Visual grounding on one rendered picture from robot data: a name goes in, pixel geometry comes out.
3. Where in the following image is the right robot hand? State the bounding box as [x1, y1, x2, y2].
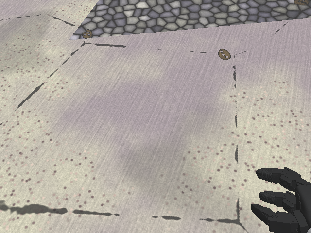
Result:
[251, 167, 311, 233]

